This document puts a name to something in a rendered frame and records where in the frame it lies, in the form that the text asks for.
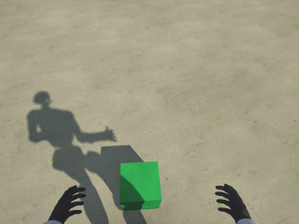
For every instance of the carton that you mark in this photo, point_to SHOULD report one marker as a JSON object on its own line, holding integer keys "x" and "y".
{"x": 140, "y": 186}

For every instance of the robot left hand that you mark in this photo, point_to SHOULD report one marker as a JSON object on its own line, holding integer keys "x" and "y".
{"x": 61, "y": 210}

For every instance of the robot right hand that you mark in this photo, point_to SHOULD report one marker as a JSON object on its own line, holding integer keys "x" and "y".
{"x": 238, "y": 209}

